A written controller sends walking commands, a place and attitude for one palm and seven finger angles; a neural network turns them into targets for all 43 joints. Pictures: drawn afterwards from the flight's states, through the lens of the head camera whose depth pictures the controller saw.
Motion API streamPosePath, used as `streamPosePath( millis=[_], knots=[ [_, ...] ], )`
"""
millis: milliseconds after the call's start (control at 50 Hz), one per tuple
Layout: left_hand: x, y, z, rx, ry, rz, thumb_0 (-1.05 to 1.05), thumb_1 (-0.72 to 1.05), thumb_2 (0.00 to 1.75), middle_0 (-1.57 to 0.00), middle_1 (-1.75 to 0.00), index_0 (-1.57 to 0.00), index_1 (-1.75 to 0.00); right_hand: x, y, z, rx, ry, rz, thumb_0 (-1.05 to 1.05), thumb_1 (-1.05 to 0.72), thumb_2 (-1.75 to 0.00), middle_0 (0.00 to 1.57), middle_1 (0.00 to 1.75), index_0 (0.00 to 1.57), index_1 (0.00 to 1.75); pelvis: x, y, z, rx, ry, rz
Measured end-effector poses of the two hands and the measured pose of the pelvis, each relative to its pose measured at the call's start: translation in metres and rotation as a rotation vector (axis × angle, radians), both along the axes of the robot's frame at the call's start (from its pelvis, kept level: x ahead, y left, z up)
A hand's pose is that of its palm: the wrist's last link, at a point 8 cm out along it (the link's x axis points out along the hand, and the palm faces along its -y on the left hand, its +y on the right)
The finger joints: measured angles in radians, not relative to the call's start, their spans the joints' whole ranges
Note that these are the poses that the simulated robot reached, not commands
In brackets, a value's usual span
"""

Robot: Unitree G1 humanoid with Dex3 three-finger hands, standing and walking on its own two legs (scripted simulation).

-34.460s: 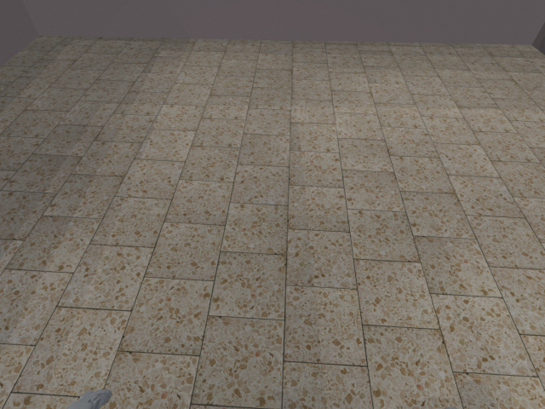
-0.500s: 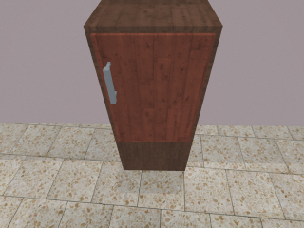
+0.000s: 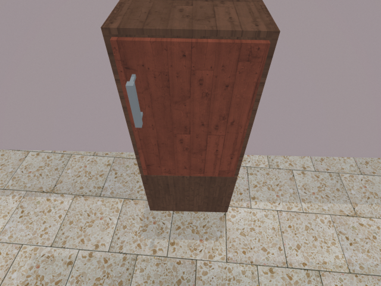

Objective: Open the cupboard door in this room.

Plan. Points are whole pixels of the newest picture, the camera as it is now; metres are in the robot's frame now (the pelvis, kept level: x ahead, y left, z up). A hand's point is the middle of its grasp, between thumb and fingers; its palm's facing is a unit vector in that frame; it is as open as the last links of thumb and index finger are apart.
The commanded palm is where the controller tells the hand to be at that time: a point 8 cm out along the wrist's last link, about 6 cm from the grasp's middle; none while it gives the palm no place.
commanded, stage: shuffle to correct the standing spot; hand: left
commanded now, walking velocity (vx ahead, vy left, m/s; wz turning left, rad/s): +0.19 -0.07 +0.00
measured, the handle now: (136, 101) +0.58 +0.20 +0.05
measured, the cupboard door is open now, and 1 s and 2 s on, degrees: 0 0 0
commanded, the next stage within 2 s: come to a stop and stand still in 0.04 s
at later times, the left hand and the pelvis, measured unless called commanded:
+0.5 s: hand out of the picture +0.06 +0.15 -0.18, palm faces +0.08 -0.98 -0.20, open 7.3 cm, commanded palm none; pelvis +0.07 -0.02 +0.00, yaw +1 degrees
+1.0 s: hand out of the picture +0.06 +0.19 -0.18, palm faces +0.03 -0.98 -0.20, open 7.3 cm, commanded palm none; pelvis +0.02 +0.01 -0.01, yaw +0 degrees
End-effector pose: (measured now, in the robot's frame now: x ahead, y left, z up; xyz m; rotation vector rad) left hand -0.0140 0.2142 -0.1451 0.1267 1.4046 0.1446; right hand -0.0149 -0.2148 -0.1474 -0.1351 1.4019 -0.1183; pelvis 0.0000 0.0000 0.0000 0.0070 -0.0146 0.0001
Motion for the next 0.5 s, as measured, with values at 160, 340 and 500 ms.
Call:
streamPosePath(
  millis=[160,340,500],
  knots=[
    [0.013,-0.012,-0.004,-0.005,0.035,0.010,0.00,0.91,0.90,-0.20,-0.30,-0.20,-0.30,0.016,-0.010,-0.008,0.008,0.019,-0.026,0.00,-0.91,-0.90,0.20,0.30,0.19,0.30,0.029,-0.012,-0.007,0.004,0.018,-0.006],
    [0.034,-0.029,-0.011,-0.012,0.053,0.054,0.00,0.91,0.90,-0.20,-0.30,-0.20,-0.30,0.069,-0.021,-0.008,-0.023,0.021,0.001,0.01,-0.91,-0.90,0.20,0.30,0.19,0.30,0.059,-0.021,-0.010,-0.014,0.035,0.021],
    [0.069,-0.017,0.001,0.027,0.020,0.058,0.01,0.92,0.90,-0.20,-0.30,-0.20,-0.30,0.112,-0.032,0.008,-0.060,-0.058,0.012,0.01,-0.92,-0.90,0.20,0.30,0.19,0.30,0.070,-0.021,0.002,0.005,0.038,0.014]
  ],
)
